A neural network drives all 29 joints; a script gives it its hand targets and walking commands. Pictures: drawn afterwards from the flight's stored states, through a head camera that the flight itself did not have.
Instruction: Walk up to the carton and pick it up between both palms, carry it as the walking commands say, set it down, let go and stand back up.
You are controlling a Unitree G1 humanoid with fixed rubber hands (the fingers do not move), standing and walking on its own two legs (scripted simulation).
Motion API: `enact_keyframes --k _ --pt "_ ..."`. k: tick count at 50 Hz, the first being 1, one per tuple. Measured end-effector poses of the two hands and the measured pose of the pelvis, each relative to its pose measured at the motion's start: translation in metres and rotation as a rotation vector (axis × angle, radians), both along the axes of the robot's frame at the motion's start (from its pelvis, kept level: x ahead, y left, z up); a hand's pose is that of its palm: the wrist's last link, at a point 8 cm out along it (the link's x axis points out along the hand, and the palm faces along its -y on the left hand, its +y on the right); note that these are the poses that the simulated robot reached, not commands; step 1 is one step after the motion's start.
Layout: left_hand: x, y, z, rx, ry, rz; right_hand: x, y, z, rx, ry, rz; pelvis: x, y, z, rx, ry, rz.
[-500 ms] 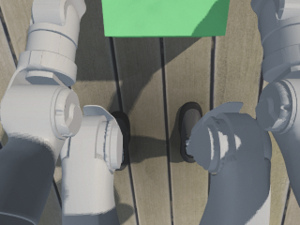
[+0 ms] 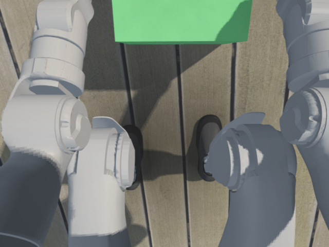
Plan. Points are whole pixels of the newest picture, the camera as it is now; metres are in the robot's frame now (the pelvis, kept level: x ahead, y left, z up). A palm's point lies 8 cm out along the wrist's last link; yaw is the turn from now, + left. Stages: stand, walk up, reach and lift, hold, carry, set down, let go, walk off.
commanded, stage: set down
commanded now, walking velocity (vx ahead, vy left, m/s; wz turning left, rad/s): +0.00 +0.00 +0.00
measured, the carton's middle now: out of the picture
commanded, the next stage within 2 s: none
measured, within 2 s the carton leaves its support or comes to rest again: neither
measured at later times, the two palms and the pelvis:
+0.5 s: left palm out of the picture +0.55 +0.13 -0.18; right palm out of the picture +0.54 -0.21 -0.18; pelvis +0.00 +0.00 +0.00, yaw +0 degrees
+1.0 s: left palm out of the picture +0.55 +0.16 -0.16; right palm out of the picture +0.53 -0.24 -0.16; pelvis -0.02 +0.00 +0.00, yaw +0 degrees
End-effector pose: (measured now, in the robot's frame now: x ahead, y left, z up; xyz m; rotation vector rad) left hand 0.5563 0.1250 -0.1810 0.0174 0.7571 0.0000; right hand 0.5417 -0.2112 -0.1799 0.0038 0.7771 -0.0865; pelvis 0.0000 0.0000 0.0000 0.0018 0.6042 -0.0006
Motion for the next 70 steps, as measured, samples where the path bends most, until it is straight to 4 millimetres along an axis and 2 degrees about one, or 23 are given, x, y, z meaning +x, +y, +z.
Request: enact_keyframes --k 24,32,43,50,54,58,70 --pt "-0.001 0.001 -0.001 0.018 -0.031 -0.012 -0.002 0.0 -0.001 -0.016 -0.023 -0.001 -0.004 -0.001 -0.001 0.003 -0.031 -0.004" --pt "-0.015 0.008 -0.012 0.066 0.009 0.011 -0.015 -0.011 -0.008 -0.066 -0.007 -0.07 -0.009 -0.002 0.0 0.001 -0.05 -0.011" --pt "-0.008 0.03 0.009 0.083 -0.003 0.064 -0.015 -0.027 0.007 -0.073 -0.012 -0.111 -0.016 -0.004 -0.001 0.01 -0.061 -0.011" --pt "-0.005 0.03 0.016 0.08 -0.032 0.056 -0.009 -0.032 0.016 -0.082 -0.041 -0.108 -0.017 -0.004 0.003 0.009 -0.047 -0.014" --pt "0.002 0.025 0.03 0.083 -0.074 0.046 0.0 -0.03 0.032 -0.084 -0.087 -0.11 -0.017 -0.003 0.008 0.008 -0.03 -0.017" --pt "0.008 0.022 0.053 0.088 -0.105 0.046 0.006 -0.031 0.056 -0.088 -0.124 -0.114 -0.016 -0.001 0.017 0.01 -0.01 -0.021" --pt "0.01 0.027 0.134 0.094 -0.115 0.074 0.003 -0.041 0.133 -0.091 -0.134 -0.108 -0.012 -0.001 0.066 0.026 0.093 -0.032"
